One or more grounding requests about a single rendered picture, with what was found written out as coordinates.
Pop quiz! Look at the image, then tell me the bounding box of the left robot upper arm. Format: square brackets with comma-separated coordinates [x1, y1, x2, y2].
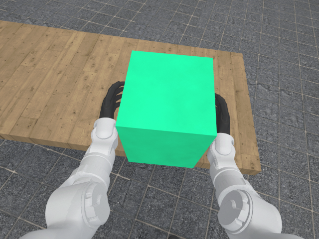
[19, 181, 110, 239]

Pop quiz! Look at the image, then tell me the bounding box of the right robot forearm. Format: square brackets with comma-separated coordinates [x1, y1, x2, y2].
[207, 133, 263, 207]

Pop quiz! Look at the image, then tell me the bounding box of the left robot hand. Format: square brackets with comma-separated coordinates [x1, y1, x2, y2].
[99, 81, 125, 119]

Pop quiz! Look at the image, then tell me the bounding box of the right robot upper arm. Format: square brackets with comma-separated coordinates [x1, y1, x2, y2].
[217, 190, 304, 239]

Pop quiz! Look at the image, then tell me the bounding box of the carton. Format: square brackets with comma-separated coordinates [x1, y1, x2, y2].
[115, 50, 217, 168]

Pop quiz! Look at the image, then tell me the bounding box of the table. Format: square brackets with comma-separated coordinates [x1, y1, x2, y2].
[0, 20, 262, 175]

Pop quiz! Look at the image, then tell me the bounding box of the left robot forearm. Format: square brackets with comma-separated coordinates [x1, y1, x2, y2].
[45, 118, 118, 211]

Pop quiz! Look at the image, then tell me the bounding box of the right robot hand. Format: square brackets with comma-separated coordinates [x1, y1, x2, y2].
[215, 93, 230, 135]

